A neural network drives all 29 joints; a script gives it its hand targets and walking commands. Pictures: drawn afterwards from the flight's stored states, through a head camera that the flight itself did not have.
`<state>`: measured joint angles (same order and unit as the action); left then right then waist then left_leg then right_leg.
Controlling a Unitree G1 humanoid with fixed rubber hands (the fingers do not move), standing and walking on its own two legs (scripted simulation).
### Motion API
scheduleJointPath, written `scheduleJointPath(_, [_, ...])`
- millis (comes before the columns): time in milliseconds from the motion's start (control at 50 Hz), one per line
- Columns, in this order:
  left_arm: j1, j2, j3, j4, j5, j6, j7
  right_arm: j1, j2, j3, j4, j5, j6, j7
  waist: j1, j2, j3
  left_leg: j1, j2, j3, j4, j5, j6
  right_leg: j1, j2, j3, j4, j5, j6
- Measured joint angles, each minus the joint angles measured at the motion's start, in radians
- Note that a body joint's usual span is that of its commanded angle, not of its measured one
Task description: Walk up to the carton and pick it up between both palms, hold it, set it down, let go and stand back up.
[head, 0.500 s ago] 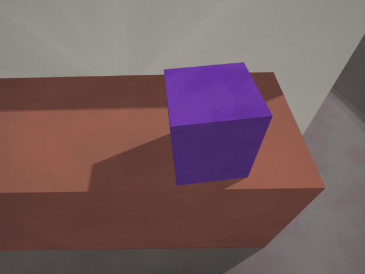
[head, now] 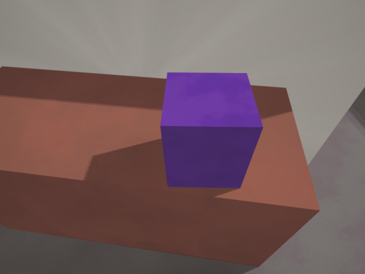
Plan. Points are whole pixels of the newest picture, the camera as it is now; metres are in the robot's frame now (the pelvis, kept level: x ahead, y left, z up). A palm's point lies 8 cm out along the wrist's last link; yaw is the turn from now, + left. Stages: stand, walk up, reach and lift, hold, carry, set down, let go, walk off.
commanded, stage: walk up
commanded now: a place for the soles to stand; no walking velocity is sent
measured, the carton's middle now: (205, 132) +0.48 -0.03 +0.02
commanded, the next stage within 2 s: reach and lift in 1.64 s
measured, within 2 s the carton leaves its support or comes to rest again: neither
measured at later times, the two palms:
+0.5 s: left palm out of the picture +0.00 +0.25 -0.14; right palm out of the picture +0.06 -0.24 -0.13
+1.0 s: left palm out of the picture +0.02 +0.25 -0.15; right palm out of the picture +0.10 -0.25 -0.13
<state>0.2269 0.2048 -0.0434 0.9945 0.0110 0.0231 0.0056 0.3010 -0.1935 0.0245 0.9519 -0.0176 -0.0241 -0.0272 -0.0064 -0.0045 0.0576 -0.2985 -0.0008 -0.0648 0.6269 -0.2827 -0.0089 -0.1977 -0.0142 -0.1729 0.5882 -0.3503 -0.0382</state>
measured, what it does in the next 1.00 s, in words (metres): stands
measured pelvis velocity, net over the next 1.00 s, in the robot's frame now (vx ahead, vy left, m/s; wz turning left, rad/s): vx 0.02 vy -0.01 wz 0.12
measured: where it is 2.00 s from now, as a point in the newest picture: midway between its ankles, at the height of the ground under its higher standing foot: outside the picture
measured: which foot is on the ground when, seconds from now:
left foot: down 0.00-1.00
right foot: down 0.00-1.00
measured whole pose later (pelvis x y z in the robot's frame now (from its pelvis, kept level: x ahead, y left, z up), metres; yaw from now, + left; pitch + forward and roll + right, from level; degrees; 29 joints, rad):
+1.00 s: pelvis +0.02 -0.01 -0.01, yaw +7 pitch -1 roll -1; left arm 0.24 0.27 -0.01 0.96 0.02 0.07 0.01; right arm 0.25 -0.21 0.02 0.91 -0.01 -0.01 -0.05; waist 0.02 -0.02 0.06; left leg -0.37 -0.04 -0.15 0.73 -0.34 -0.02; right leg -0.21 -0.05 -0.29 0.68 -0.45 -0.05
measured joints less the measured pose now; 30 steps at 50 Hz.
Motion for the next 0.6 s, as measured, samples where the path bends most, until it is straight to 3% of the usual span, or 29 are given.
scheduleJointPath(260, [0.015,0.019,0.008,0.037,-0.005,-0.001,0.010,-0.044,0.004,0.013,0.028,0.004,-0.001,-0.009,0.008,0.016,-0.006,0.005,0.000,-0.072,-0.028,0.012,-0.021,0.054,0.016,-0.071,-0.083,0.019,-0.018])
scheduleJointPath(600, [0.003,0.063,0.025,-0.005,0.002,0.044,0.009,-0.032,-0.012,0.007,-0.003,0.008,0.015,-0.022,0.017,0.002,0.025,-0.063,-0.034,-0.100,0.085,-0.039,-0.009,-0.004,-0.020,-0.102,0.046,-0.055,-0.009])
